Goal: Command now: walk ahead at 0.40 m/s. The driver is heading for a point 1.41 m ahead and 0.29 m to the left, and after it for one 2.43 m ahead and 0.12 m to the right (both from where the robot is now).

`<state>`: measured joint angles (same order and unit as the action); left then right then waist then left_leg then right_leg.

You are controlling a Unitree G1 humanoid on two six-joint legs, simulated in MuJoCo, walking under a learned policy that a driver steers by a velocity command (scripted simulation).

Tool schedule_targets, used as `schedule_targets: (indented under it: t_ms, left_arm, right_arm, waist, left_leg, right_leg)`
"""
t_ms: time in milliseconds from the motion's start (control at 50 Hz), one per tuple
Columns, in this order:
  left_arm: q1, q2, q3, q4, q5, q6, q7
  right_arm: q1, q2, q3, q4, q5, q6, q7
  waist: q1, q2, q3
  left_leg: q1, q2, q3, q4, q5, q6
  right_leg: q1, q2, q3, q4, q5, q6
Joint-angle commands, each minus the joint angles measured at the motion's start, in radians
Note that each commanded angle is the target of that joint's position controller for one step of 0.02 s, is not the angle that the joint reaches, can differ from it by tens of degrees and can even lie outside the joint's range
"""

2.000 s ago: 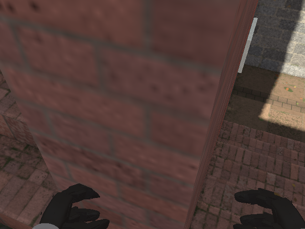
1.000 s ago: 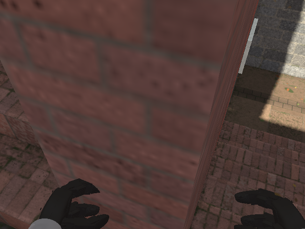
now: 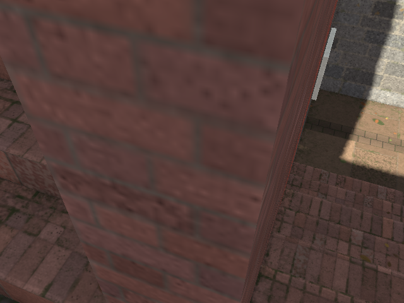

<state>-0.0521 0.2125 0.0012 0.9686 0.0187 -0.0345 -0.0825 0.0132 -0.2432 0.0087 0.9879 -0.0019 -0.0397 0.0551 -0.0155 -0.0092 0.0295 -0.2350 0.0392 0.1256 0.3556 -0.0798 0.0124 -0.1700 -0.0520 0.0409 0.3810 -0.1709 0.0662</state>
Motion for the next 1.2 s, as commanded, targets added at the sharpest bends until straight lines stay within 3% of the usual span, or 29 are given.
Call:
schedule_targets:
  t_ms: [20, 140, 360, 840, 920, 940, 980, 1000, 1020, 1040, 1060, 1080, 1100, 1120, 1140, 1160, 1200]
  left_arm:
    - [-0.166, 0.100, 0.018, -0.108, 0.001, -0.022, 0.015]
    - [-0.148, 0.087, 0.007, -0.120, -0.007, -0.044, 0.018]
    - [-0.188, 0.098, -0.010, -0.149, -0.009, -0.062, 0.013]
    - [-0.226, 0.137, -0.037, -0.165, -0.007, -0.065, 0.007]
    - [-0.165, 0.139, -0.028, -0.135, -0.007, -0.059, 0.008]
    - [-0.191, 0.139, -0.030, -0.155, -0.001, -0.058, -0.008]
    - [-0.175, 0.136, -0.024, -0.148, -0.010, -0.056, -0.020]
    - [-0.135, 0.143, -0.017, -0.122, -0.016, -0.052, -0.003]
    - [-0.131, 0.149, -0.013, -0.117, -0.012, -0.047, 0.003]
    - [-0.168, 0.142, -0.014, -0.138, -0.004, -0.047, -0.014]
    - [-0.166, 0.131, -0.013, -0.137, -0.009, -0.047, -0.020]
    - [-0.117, 0.137, -0.005, -0.111, -0.014, -0.043, -0.003]
    - [-0.109, 0.146, 0.000, -0.103, -0.009, -0.039, 0.004]
    - [-0.158, 0.145, -0.003, -0.123, -0.009, -0.044, -0.019]
    - [-0.156, 0.136, 0.000, -0.123, -0.016, -0.046, -0.027]
    - [-0.112, 0.139, 0.005, -0.100, -0.019, -0.041, -0.008]
    - [-0.108, 0.141, 0.010, -0.091, -0.009, -0.032, 0.001]
  right_arm:
    - [-0.135, -0.100, -0.008, -0.098, -0.004, -0.024, -0.013]
    - [-0.159, -0.111, 0.010, -0.125, 0.002, -0.048, -0.016]
    - [-0.213, -0.120, 0.034, -0.175, -0.001, -0.061, -0.007]
    - [-0.251, -0.139, 0.058, -0.198, 0.001, -0.067, -0.002]
    - [-0.189, -0.154, 0.048, -0.165, 0.010, -0.059, -0.008]
    - [-0.247, -0.157, 0.043, -0.180, -0.009, -0.061, 0.022]
    - [-0.238, -0.149, 0.036, -0.176, 0.002, -0.056, 0.038]
    - [-0.161, -0.149, 0.034, -0.150, 0.022, -0.045, 0.008]
    - [-0.153, -0.157, 0.032, -0.143, 0.015, -0.041, -0.003]
    - [-0.213, -0.156, 0.030, -0.160, -0.006, -0.045, 0.024]
    - [-0.218, -0.149, 0.028, -0.160, -0.001, -0.044, 0.033]
    - [-0.144, -0.153, 0.023, -0.136, 0.019, -0.035, 0.005]
    - [-0.132, -0.160, 0.020, -0.128, 0.012, -0.032, -0.004]
    - [-0.186, -0.145, 0.020, -0.137, -0.011, -0.039, 0.027]
    - [-0.189, -0.141, 0.017, -0.135, -0.005, -0.041, 0.037]
    - [-0.123, -0.149, 0.010, -0.113, 0.015, -0.031, 0.012]
    - [-0.108, -0.152, 0.007, -0.100, 0.003, -0.025, 0.000]
  waist:
    - [0.001, -0.007, -0.104]
    - [0.018, 0.032, -0.145]
    - [0.004, 0.017, -0.155]
    - [0.004, 0.008, -0.175]
    - [0.016, -0.015, -0.148]
    - [0.031, 0.016, -0.112]
    - [0.032, 0.023, -0.157]
    - [0.014, -0.025, -0.178]
    - [0.013, -0.031, -0.138]
    - [0.026, 0.012, -0.102]
    - [0.031, 0.028, -0.142]
    - [0.017, -0.018, -0.170]
    - [0.014, -0.031, -0.132]
    - [0.016, 0.033, -0.118]
    - [0.022, 0.048, -0.153]
    - [0.008, -0.003, -0.175]
    - [0.004, -0.017, -0.121]
  left_leg:
    - [0.037, 0.117, -0.155, -0.157, -0.247, -0.032]
    - [0.023, 0.133, -0.181, -0.242, -0.243, -0.033]
    - [0.079, 0.135, -0.183, -0.231, -0.175, -0.034]
    - [0.106, 0.127, -0.179, -0.200, -0.070, -0.038]
    - [0.097, 0.127, -0.168, -0.167, -0.031, -0.032]
    - [0.121, 0.147, -0.155, -0.131, 0.044, -0.030]
    - [0.145, 0.145, -0.149, -0.106, 0.039, -0.028]
    - [0.109, 0.126, -0.156, -0.126, -0.053, -0.028]
    - [0.097, 0.125, -0.152, -0.124, -0.059, -0.031]
    - [0.124, 0.142, -0.145, -0.099, 0.025, -0.029]
    - [0.135, 0.143, -0.147, -0.087, 0.034, -0.025]
    - [0.103, 0.125, -0.151, -0.103, -0.065, -0.023]
    - [0.094, 0.122, -0.147, -0.102, -0.077, -0.026]
    - [0.150, 0.138, -0.141, -0.079, 0.034, -0.019]
    - [0.164, 0.140, -0.144, -0.064, 0.056, -0.015]
    - [0.124, 0.122, -0.151, -0.079, -0.059, -0.013]
    - [0.098, 0.120, -0.152, -0.085, -0.075, -0.014]
  right_leg:
    - [-0.048, -0.094, 0.098, -0.158, -0.161, -0.021]
    - [0.068, -0.082, 0.075, -0.159, -0.006, -0.012]
    - [0.029, -0.088, 0.071, -0.200, -0.014, -0.001]
    - [0.084, -0.103, 0.078, -0.204, 0.027, -0.004]
    - [0.090, -0.116, 0.074, -0.169, 0.061, -0.006]
    - [0.036, -0.126, 0.036, -0.128, 0.074, -0.018]
    - [0.028, -0.119, 0.035, -0.117, 0.053, -0.021]
    - [0.067, -0.109, 0.073, -0.141, 0.028, -0.015]
    - [0.051, -0.114, 0.077, -0.137, 0.026, -0.015]
    - [-0.001, -0.118, 0.036, -0.097, 0.057, -0.022]
    - [0.007, -0.113, 0.034, -0.092, 0.050, -0.024]
    - [0.049, -0.107, 0.074, -0.120, 0.018, -0.020]
    - [0.029, -0.109, 0.078, -0.120, 0.007, -0.020]
    - [-0.019, -0.113, 0.043, -0.089, 0.041, -0.034]
    - [-0.011, -0.106, 0.037, -0.083, 0.037, -0.035]
    - [0.027, -0.103, 0.078, -0.113, -0.001, -0.033]
    - [0.002, -0.106, 0.082, -0.112, -0.017, -0.035]
